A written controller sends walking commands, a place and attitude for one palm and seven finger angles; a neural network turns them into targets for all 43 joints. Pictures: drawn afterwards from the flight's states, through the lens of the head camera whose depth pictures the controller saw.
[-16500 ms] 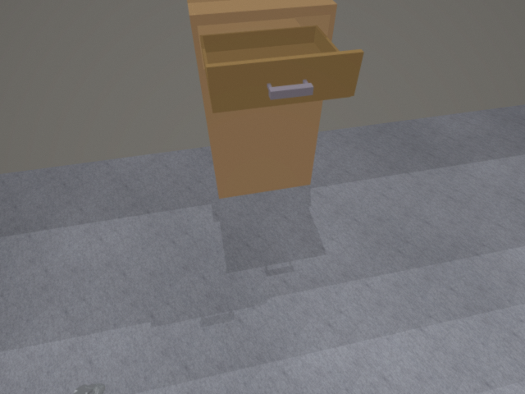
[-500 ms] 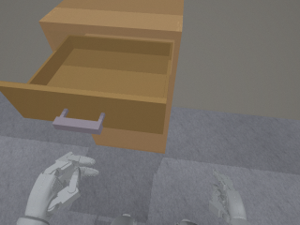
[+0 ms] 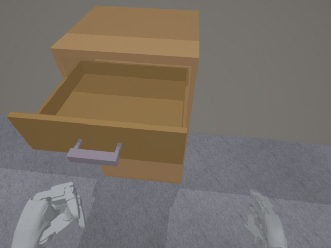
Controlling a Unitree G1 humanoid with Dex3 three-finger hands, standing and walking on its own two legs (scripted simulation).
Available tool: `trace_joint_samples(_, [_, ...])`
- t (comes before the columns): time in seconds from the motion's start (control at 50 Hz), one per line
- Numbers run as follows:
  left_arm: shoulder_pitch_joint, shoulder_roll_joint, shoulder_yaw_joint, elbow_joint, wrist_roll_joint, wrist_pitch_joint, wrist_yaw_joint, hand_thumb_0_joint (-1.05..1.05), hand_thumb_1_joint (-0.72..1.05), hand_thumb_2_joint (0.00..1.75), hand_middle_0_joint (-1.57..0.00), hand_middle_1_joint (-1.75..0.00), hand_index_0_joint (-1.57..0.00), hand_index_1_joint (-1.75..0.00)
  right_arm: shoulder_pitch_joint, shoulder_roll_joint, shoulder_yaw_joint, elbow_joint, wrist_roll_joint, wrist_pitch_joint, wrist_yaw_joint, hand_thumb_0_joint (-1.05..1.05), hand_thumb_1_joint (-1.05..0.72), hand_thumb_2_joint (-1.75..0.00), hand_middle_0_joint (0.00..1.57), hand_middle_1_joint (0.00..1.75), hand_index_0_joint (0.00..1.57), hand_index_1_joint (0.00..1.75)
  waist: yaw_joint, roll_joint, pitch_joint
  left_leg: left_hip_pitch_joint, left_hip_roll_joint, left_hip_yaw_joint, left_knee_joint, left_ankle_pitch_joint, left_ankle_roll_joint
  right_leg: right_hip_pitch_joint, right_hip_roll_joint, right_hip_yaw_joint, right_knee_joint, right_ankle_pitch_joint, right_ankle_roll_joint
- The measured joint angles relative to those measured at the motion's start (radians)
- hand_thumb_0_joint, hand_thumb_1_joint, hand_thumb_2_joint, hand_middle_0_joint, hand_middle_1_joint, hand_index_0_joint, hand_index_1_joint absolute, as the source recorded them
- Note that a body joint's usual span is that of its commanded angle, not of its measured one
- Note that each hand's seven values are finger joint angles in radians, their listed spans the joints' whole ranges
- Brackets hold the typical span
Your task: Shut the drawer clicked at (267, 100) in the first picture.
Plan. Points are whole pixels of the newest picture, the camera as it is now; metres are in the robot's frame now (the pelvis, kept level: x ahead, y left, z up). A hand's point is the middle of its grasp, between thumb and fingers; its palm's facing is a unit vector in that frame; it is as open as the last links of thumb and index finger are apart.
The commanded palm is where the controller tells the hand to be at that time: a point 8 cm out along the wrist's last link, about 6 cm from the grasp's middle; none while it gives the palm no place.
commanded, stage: raise the hand and make a fist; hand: left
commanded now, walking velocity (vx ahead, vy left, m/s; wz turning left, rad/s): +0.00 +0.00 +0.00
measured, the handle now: (96, 150) +0.34 +0.21 +0.05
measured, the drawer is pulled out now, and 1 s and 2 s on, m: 0.29 0.29 0.29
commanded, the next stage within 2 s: bring the fist close to the handle in 0.74 s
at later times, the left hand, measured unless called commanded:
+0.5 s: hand (59, 205) +0.16 +0.20 +0.14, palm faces +0.03 -0.99 -0.12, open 3.3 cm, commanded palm +0.11 +0.24 +0.15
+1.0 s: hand (62, 208) +0.16 +0.20 +0.13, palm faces +0.06 -0.99 -0.11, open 3.3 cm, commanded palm +0.12 +0.25 +0.13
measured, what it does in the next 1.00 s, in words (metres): stands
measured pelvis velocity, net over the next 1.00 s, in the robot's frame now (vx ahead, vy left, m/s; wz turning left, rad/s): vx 0.00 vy -0.02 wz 0.00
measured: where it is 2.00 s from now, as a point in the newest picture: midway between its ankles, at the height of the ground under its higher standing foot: outside the picture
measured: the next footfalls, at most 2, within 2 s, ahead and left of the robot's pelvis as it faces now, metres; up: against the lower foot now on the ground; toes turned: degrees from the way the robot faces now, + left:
none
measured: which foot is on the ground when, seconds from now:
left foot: down 0.00-1.00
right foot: down 0.00-1.00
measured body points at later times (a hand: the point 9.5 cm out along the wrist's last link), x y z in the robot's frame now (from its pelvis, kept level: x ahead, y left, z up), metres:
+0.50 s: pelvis +0.01 +0.00 +0.02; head -0.01 -0.02 +0.47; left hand +0.16 +0.25 +0.15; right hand +0.22 -0.21 -0.02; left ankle +0.00 +0.11 -0.70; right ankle +0.01 -0.11 -0.70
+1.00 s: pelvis +0.00 -0.02 +0.02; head -0.02 -0.04 +0.47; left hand +0.15 +0.25 +0.13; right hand +0.20 -0.24 -0.03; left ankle +0.00 +0.11 -0.70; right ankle +0.01 -0.11 -0.70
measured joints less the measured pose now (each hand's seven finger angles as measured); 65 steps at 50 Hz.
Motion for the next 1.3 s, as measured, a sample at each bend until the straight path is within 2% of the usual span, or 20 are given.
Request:
trace_joint_samples(0.26, [-0.012,0.016,0.022,-0.085,-0.006,0.121,-0.022,0.02,0.90,0.90,-1.38,-1.57,-1.37,-1.57,-0.016,0.020,0.066,-0.001,-0.001,-0.020,0.003,0.02,-0.90,-0.90,0.21,0.30,0.21,0.30,0.041,0.017,0.007,0.103,-0.007,-0.009,-0.078,0.022,0.002,0.112,-0.001,-0.010,-0.086,0.022,0.005])
trace_joint_samples(0.42, [-0.050,0.044,0.087,-0.078,-0.048,0.169,-0.056,0.02,0.90,0.90,-1.40,-1.60,-1.40,-1.60,0.003,-0.004,0.069,0.030,0.011,-0.052,-0.013,0.02,-0.90,-0.90,0.21,0.30,0.21,0.30,0.038,0.023,0.014,0.164,-0.002,-0.009,-0.133,0.042,-0.004,0.172,0.007,-0.011,-0.141,0.043,0.001])
trace_joint_samples(0.52, [-0.048,0.039,0.089,-0.070,-0.052,0.190,-0.067,0.02,0.90,0.90,-1.40,-1.60,-1.40,-1.60,0.010,-0.020,0.058,0.036,0.013,-0.072,-0.013,0.02,-0.90,-0.90,0.21,0.30,0.21,0.30,0.031,0.020,0.017,0.183,0.000,-0.004,-0.157,0.054,-0.008,0.184,0.010,-0.005,-0.156,0.051,-0.003])
trace_joint_samples(0.66, [-0.025,0.046,0.103,-0.059,-0.052,0.167,-0.060,0.02,0.90,0.90,-1.40,-1.60,-1.40,-1.60,0.012,-0.024,0.043,0.043,0.014,-0.082,-0.018,0.02,-0.90,-0.90,0.21,0.30,0.20,0.30,0.032,0.016,0.024,0.191,0.007,-0.002,-0.168,0.062,-0.016,0.188,0.018,-0.003,-0.161,0.056,-0.012])
trace_joint_samples(0.74, [-0.035,0.047,0.120,-0.038,-0.061,0.149,-0.065,0.02,0.90,0.90,-1.40,-1.60,-1.40,-1.60,0.013,-0.027,0.044,0.051,0.015,-0.094,-0.022,0.02,-0.91,-0.90,0.20,0.30,0.20,0.30,0.037,0.022,0.029,0.191,0.011,-0.007,-0.168,0.066,-0.020,0.191,0.022,-0.009,-0.165,0.060,-0.016])
trace_joint_samples(0.9, [-0.081,0.041,0.110,0.006,-0.064,0.142,-0.089,0.02,0.90,0.90,-1.40,-1.60,-1.40,-1.60,0.007,-0.026,0.053,0.070,0.013,-0.120,-0.030,0.02,-0.90,-0.90,0.21,0.30,0.20,0.30,0.039,0.032,0.033,0.188,0.012,-0.010,-0.177,0.077,-0.025,0.187,0.023,-0.011,-0.168,0.066,-0.021])
trace_joint_samples(1.04, [-0.132,0.033,0.121,0.098,-0.060,0.129,-0.092,0.02,0.90,0.90,-1.40,-1.60,-1.40,-1.60,0.001,-0.026,0.048,0.080,0.005,-0.117,-0.032,0.02,-0.90,-0.90,0.21,0.30,0.21,0.30,0.029,0.023,0.042,0.171,0.015,-0.010,-0.176,0.083,-0.028,0.167,0.026,-0.011,-0.165,0.070,-0.025])
trace_joint_samples(1.16, [-0.161,0.014,0.085,0.132,-0.039,0.084,-0.085,0.02,0.90,0.90,-1.40,-1.60,-1.40,-1.60,0.007,-0.039,0.033,0.088,-0.005,-0.114,-0.026,0.02,-0.90,-0.90,0.21,0.30,0.21,0.30,0.017,0.019,0.049,0.143,0.008,-0.011,-0.158,0.077,-0.025,0.138,0.018,-0.011,-0.142,0.062,-0.022])
trace_joint_samples(1.3, [-0.188,0.000,0.066,0.175,-0.017,0.052,-0.063,0.02,0.90,0.90,-1.40,-1.60,-1.40,-1.60,0.011,-0.035,0.018,0.091,-0.015,-0.083,-0.015,0.02,-0.90,-0.90,0.21,0.30,0.20,0.30,-0.002,0.010,0.049,0.107,0.002,-0.005,-0.138,0.070,-0.020,0.097,0.011,-0.004,-0.114,0.052,-0.018])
